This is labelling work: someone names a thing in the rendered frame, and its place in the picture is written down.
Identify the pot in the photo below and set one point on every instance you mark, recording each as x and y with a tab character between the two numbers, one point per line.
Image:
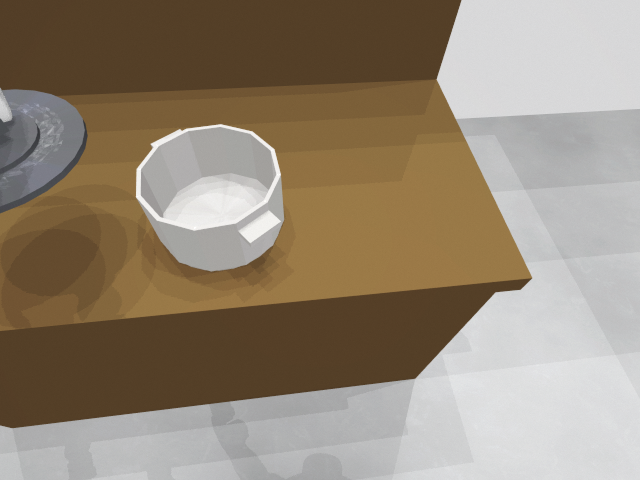
213	195

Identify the lid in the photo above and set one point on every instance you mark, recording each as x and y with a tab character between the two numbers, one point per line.
47	138

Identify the table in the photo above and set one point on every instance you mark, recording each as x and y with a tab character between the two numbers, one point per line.
391	240

